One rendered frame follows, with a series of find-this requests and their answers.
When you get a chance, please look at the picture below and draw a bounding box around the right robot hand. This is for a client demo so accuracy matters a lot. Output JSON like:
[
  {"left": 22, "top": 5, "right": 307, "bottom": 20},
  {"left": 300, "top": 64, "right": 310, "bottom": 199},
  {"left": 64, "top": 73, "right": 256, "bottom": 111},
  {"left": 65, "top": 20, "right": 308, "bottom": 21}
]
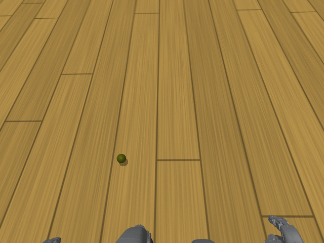
[{"left": 265, "top": 215, "right": 304, "bottom": 243}]

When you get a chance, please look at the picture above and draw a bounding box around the ball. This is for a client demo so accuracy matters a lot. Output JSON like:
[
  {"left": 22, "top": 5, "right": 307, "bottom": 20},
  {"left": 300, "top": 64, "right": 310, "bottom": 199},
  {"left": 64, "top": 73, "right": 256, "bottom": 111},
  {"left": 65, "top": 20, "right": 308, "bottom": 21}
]
[{"left": 117, "top": 154, "right": 126, "bottom": 163}]

